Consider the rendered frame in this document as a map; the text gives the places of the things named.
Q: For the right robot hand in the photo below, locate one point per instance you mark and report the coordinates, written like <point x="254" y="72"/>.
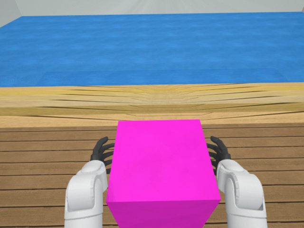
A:
<point x="221" y="152"/>

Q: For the left robot hand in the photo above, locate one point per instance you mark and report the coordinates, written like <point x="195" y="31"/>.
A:
<point x="98" y="152"/>

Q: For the robot left forearm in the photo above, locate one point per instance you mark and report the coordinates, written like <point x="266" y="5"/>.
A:
<point x="84" y="196"/>

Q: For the carton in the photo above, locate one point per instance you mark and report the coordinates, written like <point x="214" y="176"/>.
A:
<point x="161" y="175"/>

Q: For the robot right forearm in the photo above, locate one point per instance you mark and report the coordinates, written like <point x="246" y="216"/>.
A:
<point x="244" y="196"/>

